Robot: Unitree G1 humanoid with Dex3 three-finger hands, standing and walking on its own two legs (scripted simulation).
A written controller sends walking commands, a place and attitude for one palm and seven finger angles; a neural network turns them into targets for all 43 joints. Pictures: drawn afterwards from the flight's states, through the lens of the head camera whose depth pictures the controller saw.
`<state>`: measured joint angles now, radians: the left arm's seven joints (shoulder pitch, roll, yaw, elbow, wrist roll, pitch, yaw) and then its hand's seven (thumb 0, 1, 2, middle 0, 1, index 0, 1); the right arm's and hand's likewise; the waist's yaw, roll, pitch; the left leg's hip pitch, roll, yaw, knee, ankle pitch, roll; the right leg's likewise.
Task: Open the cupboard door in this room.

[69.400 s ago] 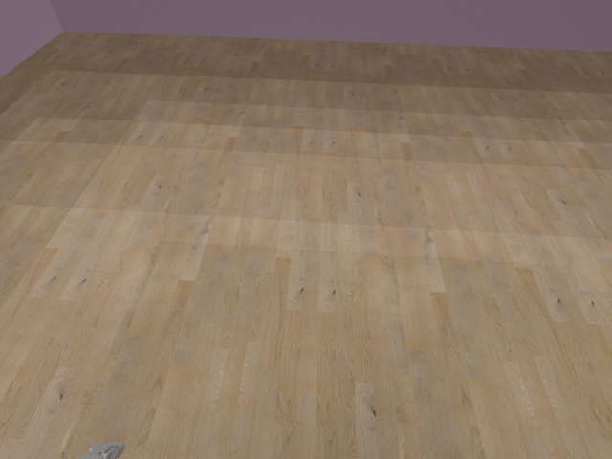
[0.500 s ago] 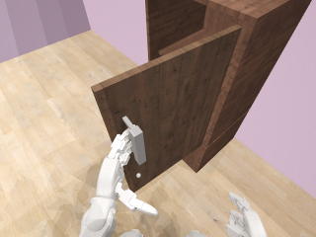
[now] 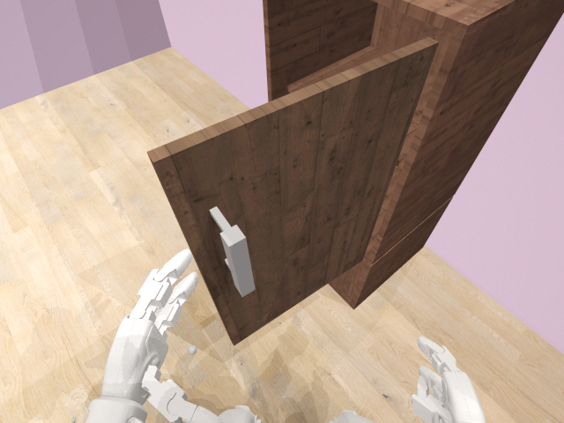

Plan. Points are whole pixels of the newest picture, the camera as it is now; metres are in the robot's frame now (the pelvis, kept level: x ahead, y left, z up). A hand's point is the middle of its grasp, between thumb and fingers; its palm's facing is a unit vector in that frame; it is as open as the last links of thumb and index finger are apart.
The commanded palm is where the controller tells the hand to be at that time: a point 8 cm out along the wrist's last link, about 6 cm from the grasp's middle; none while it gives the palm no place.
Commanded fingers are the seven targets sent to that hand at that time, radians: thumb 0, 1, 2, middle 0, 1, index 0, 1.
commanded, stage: slide the hand sideways off the handle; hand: left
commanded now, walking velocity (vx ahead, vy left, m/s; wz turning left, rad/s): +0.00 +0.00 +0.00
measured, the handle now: (232, 253) +0.32 +0.09 +0.08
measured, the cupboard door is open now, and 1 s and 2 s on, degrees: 84 84 84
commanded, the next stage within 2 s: draw the hand back to the body in 0.20 s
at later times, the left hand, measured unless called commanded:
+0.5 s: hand (149, 349) +0.19 +0.16 +0.09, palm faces -0.07 -1.00 -0.06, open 16.3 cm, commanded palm +0.17 +0.22 +0.10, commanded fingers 0.00 -0.50 0.30 -0.15 -0.30 -0.15 -0.30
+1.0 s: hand (62, 330) +0.19 +0.23 +0.14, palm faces +0.22 -0.92 -0.32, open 14.9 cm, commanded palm +0.16 +0.28 +0.17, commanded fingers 0.00 0.06 0.54 -0.17 -0.30 -0.17 -0.30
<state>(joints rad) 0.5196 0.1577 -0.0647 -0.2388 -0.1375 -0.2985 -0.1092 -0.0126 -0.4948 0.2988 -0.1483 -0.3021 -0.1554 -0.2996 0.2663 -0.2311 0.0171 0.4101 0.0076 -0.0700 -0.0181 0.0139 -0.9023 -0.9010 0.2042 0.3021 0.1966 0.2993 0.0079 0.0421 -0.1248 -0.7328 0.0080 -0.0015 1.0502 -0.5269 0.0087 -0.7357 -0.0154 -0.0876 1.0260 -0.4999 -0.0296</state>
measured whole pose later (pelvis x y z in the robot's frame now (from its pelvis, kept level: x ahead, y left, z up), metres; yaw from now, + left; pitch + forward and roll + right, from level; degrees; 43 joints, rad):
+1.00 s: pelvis +0.01 +0.03 +0.04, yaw +0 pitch +3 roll -2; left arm 0.60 0.30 0.12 -0.44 -0.07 -0.01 0.08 -0.01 -0.25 0.40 -0.16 -0.30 -0.17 -0.30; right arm 0.26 -0.22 0.06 0.49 0.02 -0.11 -0.09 0.01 -0.90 -0.90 0.20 0.30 0.20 0.30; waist 0.05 0.06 -0.08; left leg -0.39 -0.01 0.01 0.75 -0.42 0.04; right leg -0.38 -0.02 -0.07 0.69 -0.37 0.01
